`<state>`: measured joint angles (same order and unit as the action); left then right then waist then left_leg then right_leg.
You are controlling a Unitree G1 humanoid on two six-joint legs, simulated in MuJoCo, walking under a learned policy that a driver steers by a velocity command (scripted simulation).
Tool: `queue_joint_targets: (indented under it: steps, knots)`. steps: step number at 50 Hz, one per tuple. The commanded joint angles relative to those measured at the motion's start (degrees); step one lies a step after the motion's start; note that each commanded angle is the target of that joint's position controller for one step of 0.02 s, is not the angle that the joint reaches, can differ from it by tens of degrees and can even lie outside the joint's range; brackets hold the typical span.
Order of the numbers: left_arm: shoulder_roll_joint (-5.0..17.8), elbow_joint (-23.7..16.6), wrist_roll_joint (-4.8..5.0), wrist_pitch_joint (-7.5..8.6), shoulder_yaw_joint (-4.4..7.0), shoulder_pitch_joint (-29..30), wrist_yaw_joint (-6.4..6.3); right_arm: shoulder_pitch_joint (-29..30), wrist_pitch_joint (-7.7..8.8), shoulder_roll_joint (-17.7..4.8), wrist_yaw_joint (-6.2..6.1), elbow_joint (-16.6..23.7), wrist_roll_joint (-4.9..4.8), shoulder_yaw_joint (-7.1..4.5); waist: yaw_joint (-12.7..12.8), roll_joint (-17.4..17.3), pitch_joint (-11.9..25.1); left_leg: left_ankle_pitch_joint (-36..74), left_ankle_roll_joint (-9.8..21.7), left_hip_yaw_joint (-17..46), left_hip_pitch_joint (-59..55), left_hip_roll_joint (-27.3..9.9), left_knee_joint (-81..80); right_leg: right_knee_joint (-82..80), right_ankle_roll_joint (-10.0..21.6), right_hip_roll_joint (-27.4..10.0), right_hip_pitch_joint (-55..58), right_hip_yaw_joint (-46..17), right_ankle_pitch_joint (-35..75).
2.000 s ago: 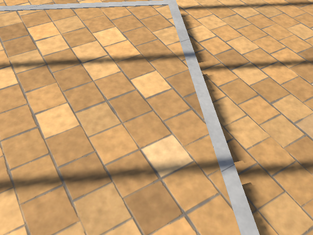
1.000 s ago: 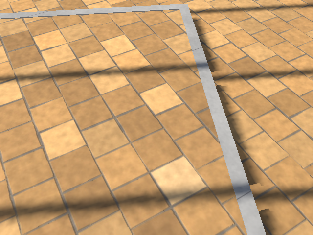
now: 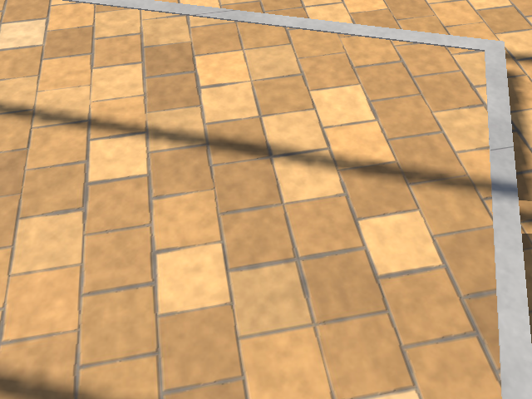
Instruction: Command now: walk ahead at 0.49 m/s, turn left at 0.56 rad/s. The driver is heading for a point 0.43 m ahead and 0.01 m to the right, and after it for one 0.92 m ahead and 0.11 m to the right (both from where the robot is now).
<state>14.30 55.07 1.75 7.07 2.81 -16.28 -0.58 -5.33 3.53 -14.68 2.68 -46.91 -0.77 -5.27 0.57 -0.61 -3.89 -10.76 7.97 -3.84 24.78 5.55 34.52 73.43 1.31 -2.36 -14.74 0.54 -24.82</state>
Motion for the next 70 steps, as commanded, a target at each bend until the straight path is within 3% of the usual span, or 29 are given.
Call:
queue_joint_targets:
  steps: [1,3,6,10,15,18,20,21,22,23,24,26,30,35,40,43,44,45,46,47,48,49,52,56,64,66,68,69,70]
  knots:
    - [7.9,-6.6,-0.18,2.44,2.04,1.7,-0.07,-3.2,1.54,-5.0,-0.37,2.8,0.03,-0.88,-0.1,3.5,6.9,5.6,10.6,27.9,-21.6,-16.5,-20.8,0.6,0.5,-4.3,-24.8,-6.2,5.8]
    - [7.6,-7.5,-1.3,0.51,2.52,0.4,-0.19,-2.2,1.63,-5.2,-0.96,3.6,0.34,-0.54,2.4,2.0,5.9,9.5,10.0,24.0,-13.1,-14.3,-22.2,-4.7,-1.5,-6.0,-19.3,-5.8,7.1]
    - [5.7,-10.4,-2.83,-0.79,1.98,6.1,-0.8,-5.7,1.73,-8.0,-2.37,3.3,0.38,-1.07,1.3,-0.1,4.3,13.8,9.7,19.0,-7.2,-12.3,-23.2,-15.0,-4.4,-5.6,-19.5,-3.4,13.8]
    - [3.8,-12.5,-2.4,-0.53,0.94,14.5,-0.49,-11.5,1.44,-7.2,-3.13,2.0,-0.03,-0.65,-3.2,-2.8,3.9,11.5,5.6,14.9,-9.1,-9.6,-21.9,-33.7,-4.1,-3.0,-18.2,-2.2,29.6]
    - [5.2,-15.3,-1.36,0.54,0.56,21.8,1.37,-16.7,1.16,-7.6,-3.04,0.2,-0.02,-0.33,-6.6,-4.3,2.5,9.3,5.0,19.0,-18.4,-14.1,-17.8,-42.6,-1.6,-1.1,-20.4,-2.0,29.7]
    - [6.7,-16.0,-1.21,1.32,0.82,20.8,2.4,-17.5,0.33,-8.8,-3.46,0.1,0.39,-0.55,-5.0,-5.7,2.8,16.8,4.1,21.5,-25.3,-17.3,-14.3,-45.1,1.1,0.3,-20.0,-1.0,21.8]
    - [9.0,-13.4,-1.26,1.53,1.98,11.5,2.35,-15.2,-0.03,-9.0,-3.59,0.7,0.49,-0.42,0.2,-6.1,7.7,35.8,2.0,17.5,-26.3,-14.8,-5.5,-47.8,4.5,2.9,-7.3,1.6,21.6]
    - [11.5,-11.3,-1.78,1.5,2.86,1.8,2.17,-13.8,0.13,-7.7,-3.55,1.8,0.99,0.3,4.5,-4.3,15.3,35.5,0.1,14.1,-20.3,-12.2,6.8,-45.1,8.2,-1.8,7.8,-3.7,25.5]
    - [16.2,-10.0,-2.51,1.05,4.25,-6.9,2.11,-19.5,1.07,-4.2,-3.3,2.5,0.7,1.35,4.5,7.5,24.5,18.0,-4.7,8.9,0.0,-4.3,28.1,-45.7,17.0,-13.5,30.5,-25.2,20.7]
    - [13.7,-8.4,-0.89,0.22,3.74,-8.7,2.6,-20.2,2.12,-4.1,-2.95,2.3,0.54,1.89,4.7,16.9,25.7,-18.8,-6.6,9.4,13.9,-0.4,39.1,-54.9,20.9,-19.0,37.3,-43.8,10.7]
    - [10.4,-9.4,0.12,-0.3,2.66,-5.1,2.53,-15.1,2.98,-8.1,-2.5,3.9,-0.31,1.05,5.0,11.8,16.5,-17.8,-5.8,11.8,21.8,-4.3,43.2,-56.7,17.8,-17.3,32.6,-41.4,1.6]
    - [8.0,-11.6,-1.35,-1.17,1.85,1.4,2.37,-7.7,3.84,-7.5,-2.3,5.8,0.25,1.24,2.6,1.7,5.4,-9.7,-5.4,9.6,21.3,-8.4,37.2,-59.2,14.9,-12.6,15.8,-29.0,8.0]
    - [7.9,-12.7,-1.32,-1.17,1.71,2.7,1.99,-9.6,2.85,-5.5,-3.02,6.6,1.86,1.07,-1.5,4.5,5.4,-5.7,-7.9,8.0,12.5,-10.6,24.3,-62.2,14.7,-7.7,4.8,-20.4,23.4]
    - [10.9,-12.2,-0.3,-1.99,3.04,-1.8,0.39,1.1,2.82,-3.4,-3.21,10.0,1.46,2.09,1.6,4.9,4.3,10.3,-10.5,6.7,7.1,-7.7,3.4,-61.8,11.9,-4.1,-0.3,-14.4,25.4]
    - [10.4,-11.9,0.17,-3.58,3.17,-6.6,-0.3,7.3,3.87,-5.3,-2.13,12.5,0.15,1.53,3.3,6.1,4.5,11.6,-10.4,8.1,2.8,-5.0,-6.2,-56.8,10.1,-5.5,4.0,-20.0,20.0]
    - [10.3,-13.0,-0.16,-4.31,3.36,-5.0,-0.58,3.0,4.74,-7.4,-1.92,12.0,-0.09,0.38,-0.2,7.9,5.8,7.2,-7.8,7.7,-5.3,-5.0,-10.7,-51.0,8.2,-5.5,5.5,-23.4,20.3]
    - [8.7,-13.8,-0.45,-4.25,2.84,-4.3,-0.46,-2.1,4.99,-9.1,-2.3,11.0,0.39,-0.47,-2.9,7.6,9.0,6.9,-5.9,8.4,-14.0,-6.9,-11.4,-45.0,6.5,-2.8,3.2,-21.8,22.1]
    - [5.2,-15.4,-1.32,-3.9,1.63,-3.1,-0.22,-11.4,5.06,-12.6,-2.89,10.1,1.43,-1.46,-7.1,2.4,16.6,5.1,-1.9,16.8,-28.3,-16.6,-9.6,-29.6,4.2,0.6,-4.1,-17.0,16.6]
    - [1.5,-17.4,-0.23,-3.09,0.44,-10.5,-0.29,-16.4,4.02,-16.7,-2.89,8.5,2.18,-2.49,-4.2,-15.4,23.3,-2.9,6.9,40.4,-45.7,-29.3,-12.7,-11.9,1.1,7.8,-23.8,-9.0,-7.1]
    - [6.8,-16.4,0.69,-2.86,1.18,-11.5,-0.32,-16.8,3.59,-12.7,-2.62,8.3,1.04,-1.8,-4.7,-15.3,21.4,-12.8,8.0,48.0,-44.7,-31.1,-15.1,-2.4,0.3,3.3,-31.8,-9.7,-9.2]
    - [10.0,-16.6,0.55,-3.24,2.08,-6.4,-0.22,-14.7,3.28,-8.7,-2.8,8.9,0.76,-0.72,-5.9,-8.8,14.4,-12.2,5.7,39.2,-38.8,-28.3,-15.7,0.9,-0.3,1.2,-34.1,-9.6,-3.7]
    - [9.8,-17.1,-0.1,-3.58,2.21,-3.0,-0.16,-12.1,2.98,-7.4,-2.78,9.0,1.07,-0.15,-5.2,-4.4,10.0,-6.1,3.9,31.0,-31.9,-25.4,-16.7,0.3,-0.7,-0.6,-32.5,-8.0,0.7]
    - [7.2,-18.8,-0.07,-4.53,2.31,-0.7,0.7,-7.6,2.84,-5.5,-2.55,8.2,1.61,0.47,-1.7,-6.2,4.3,4.0,2.7,18.8,-19.3,-20.6,-21.8,-4.9,-1.1,-3.9,-27.6,-6.8,6.1]
    - [5.0,-20.8,-0.67,-5.41,1.61,2.4,1.1,-7.7,3.48,-8.3,-2.62,6.2,1.24,-0.62,-1.0,-4.1,3.3,12.2,4.2,10.9,-17.6,-21.3,-25.0,-11.7,-2.5,-4.9,-28.6,-6.0,11.8]
    - [4.2,-24.6,-0.47,-4.58,0.82,14.9,3.63,-10.8,1.84,-12.1,-3.08,2.9,-0.08,-1.42,-4.7,-2.8,0.1,18.1,0.2,-1.3,-22.4,-20.6,-23.0,-34.1,0.3,-2.5,-22.9,-0.3,23.9]
    - [5.2,-25.6,-1.05,-4.36,1.41,14.8,4.05,-11.4,0.93,-13.4,-3.23,2.2,-0.7,-1.66,-3.6,-3.7,1.1,32.7,-0.9,-2.6,-24.7,-21.0,-17.4,-37.3,2.0,0.3,-18.8,2.0,19.2]
    - [8.4,-23.3,-1.67,-4.1,3.38,5.0,3.93,-10.7,0.29,-14.2,-3.66,2.2,-1.44,-1.71,2.5,-4.2,7.4,45.4,-3.3,-4.8,-24.5,-18.9,-3.9,-43.6,4.7,4.9,-4.3,4.2,22.2]
    - [11.6,-21.8,-1.86,-4.34,4.78,-1.1,3.05,-12.1,0.56,-12.4,-3.74,2.2,-0.96,-1.0,5.5,-2.3,11.2,39.5,-5.8,-6.3,-17.6,-16.3,7.0,-45.5,6.3,4.6,8.5,2.2,33.0]
    - [17.3,-21.4,-2.65,-4.85,5.49,-5.4,1.59,-15.1,1.19,-6.3,-3.27,4.4,2.65,1.1,3.6,12.1,18.8,-6.0,-9.3,-6.7,0.6,-10.9,28.4,-38.6,12.0,-10.8,28.4,-15.3,64.2]
